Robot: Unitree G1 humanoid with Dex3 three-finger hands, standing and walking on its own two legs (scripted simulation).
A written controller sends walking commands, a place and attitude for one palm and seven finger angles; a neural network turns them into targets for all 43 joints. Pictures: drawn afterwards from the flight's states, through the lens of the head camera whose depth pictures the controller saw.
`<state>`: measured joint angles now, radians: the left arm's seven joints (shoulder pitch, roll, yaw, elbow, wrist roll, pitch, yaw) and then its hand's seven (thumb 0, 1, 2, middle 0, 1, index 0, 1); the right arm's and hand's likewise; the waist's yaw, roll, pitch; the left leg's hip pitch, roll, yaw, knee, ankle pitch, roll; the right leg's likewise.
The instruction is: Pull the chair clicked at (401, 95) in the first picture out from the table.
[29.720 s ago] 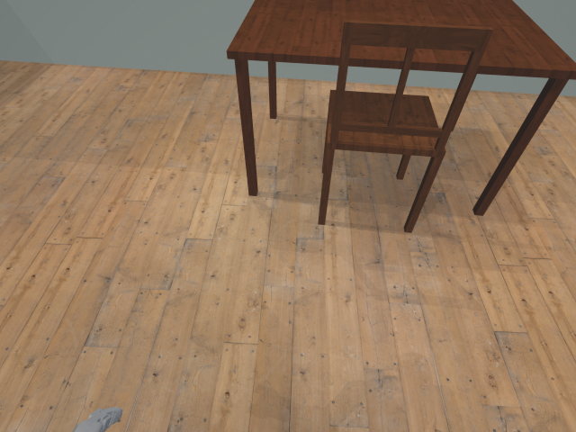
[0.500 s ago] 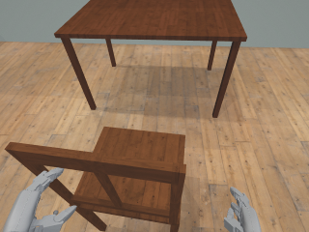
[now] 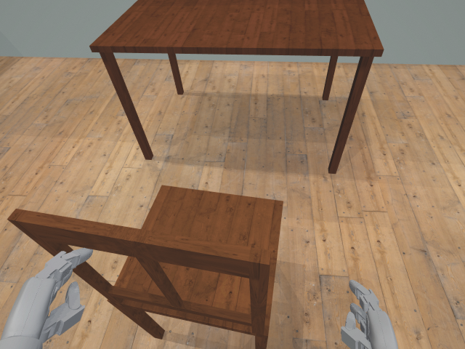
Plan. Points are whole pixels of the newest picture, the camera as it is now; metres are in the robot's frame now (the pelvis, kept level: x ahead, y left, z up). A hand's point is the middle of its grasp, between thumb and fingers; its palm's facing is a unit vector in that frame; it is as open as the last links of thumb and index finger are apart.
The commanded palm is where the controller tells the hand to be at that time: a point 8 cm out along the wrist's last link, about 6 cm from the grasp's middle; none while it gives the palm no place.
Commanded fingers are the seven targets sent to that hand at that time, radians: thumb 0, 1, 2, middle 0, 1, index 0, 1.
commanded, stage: draw the hand back to the body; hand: left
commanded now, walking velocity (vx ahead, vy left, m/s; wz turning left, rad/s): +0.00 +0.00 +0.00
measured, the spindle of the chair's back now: (163, 282) +0.24 +0.19 -0.08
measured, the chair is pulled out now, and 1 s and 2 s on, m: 0.80 0.79 0.79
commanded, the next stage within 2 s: step back with the hand held close in 0.04 s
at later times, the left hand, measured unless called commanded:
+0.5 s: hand (40, 293) +0.14 +0.25 +0.14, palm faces +0.24 -0.78 -0.58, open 6.7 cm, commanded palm +0.07 +0.30 +0.18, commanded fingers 0.00 0.90 0.90 -0.20 -0.30 -0.20 -0.30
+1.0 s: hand out of the picture +0.05 +0.30 +0.18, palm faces +0.42 -0.76 -0.49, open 7.4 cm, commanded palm -0.01 +0.34 +0.18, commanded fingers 0.00 0.90 0.90 -0.20 -0.30 -0.20 -0.30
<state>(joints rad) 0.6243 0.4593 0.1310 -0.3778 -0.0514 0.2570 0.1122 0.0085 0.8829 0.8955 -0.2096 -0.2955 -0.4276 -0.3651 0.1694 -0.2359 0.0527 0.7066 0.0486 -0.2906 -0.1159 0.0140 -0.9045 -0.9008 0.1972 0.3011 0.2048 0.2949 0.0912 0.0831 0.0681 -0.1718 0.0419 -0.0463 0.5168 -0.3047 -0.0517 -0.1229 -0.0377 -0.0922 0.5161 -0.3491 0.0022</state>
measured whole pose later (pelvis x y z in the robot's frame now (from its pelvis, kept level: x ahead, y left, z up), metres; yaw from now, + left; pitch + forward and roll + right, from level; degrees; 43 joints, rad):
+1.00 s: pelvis -0.16 +0.04 +0.00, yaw -1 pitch +3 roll -2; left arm 0.58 0.46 0.47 -0.66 -0.03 -0.20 0.17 0.02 0.89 0.90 -0.21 -0.30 -0.22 -0.30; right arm 0.26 -0.17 0.03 0.61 0.02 -0.15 -0.10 0.01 -0.90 -0.90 0.20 0.30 0.21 0.30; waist 0.02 -0.03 0.01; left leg -0.45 0.03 -0.03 0.56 -0.16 0.00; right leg -0.22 -0.03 -0.05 0.57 -0.35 0.01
